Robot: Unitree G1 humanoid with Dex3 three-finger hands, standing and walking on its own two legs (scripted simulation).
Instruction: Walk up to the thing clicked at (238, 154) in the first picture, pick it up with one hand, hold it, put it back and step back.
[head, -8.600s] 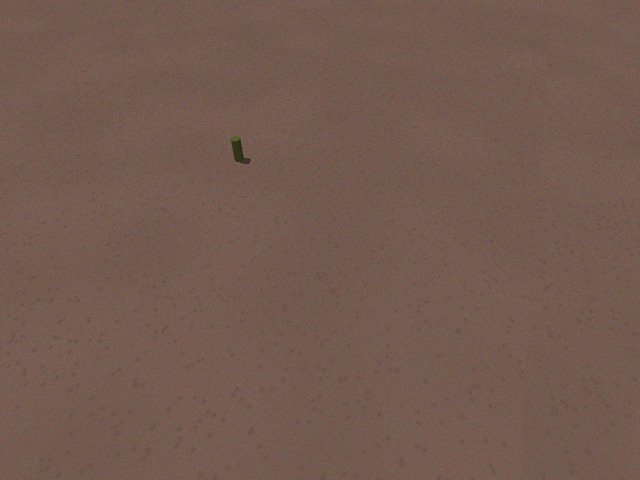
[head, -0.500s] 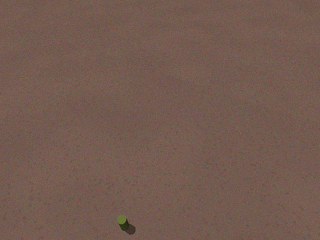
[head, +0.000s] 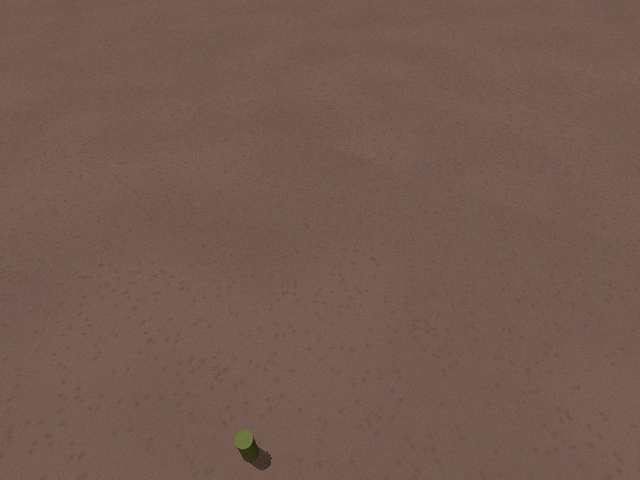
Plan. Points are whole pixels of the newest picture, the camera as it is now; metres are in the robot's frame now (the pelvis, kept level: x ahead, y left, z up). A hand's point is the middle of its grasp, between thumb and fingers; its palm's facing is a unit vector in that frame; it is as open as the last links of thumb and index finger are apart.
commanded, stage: stand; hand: left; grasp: from the side
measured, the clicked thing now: (247, 446) +0.38 +0.22 -0.72
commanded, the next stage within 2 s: go down in 0.18 s
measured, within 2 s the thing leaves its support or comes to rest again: neither
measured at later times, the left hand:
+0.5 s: hand out of the picture +0.15 +0.25 -0.16, palm faces +0.03 -0.95 -0.32, open 9.7 cm
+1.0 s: hand out of the picture +0.14 +0.28 -0.19, palm faces +0.04 -0.94 -0.35, open 16.7 cm
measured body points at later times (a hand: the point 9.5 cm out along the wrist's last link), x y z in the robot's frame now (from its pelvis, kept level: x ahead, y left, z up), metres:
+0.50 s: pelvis -0.01 +0.00 -0.02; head +0.05 +0.01 +0.43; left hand +0.15 +0.30 -0.14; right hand +0.09 -0.27 -0.14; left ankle -0.01 +0.13 -0.75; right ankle +0.00 -0.12 -0.75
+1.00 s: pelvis +0.00 +0.02 -0.07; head +0.07 +0.03 +0.38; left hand +0.14 +0.32 -0.17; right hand +0.16 -0.24 -0.15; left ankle -0.01 +0.13 -0.75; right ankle +0.00 -0.12 -0.75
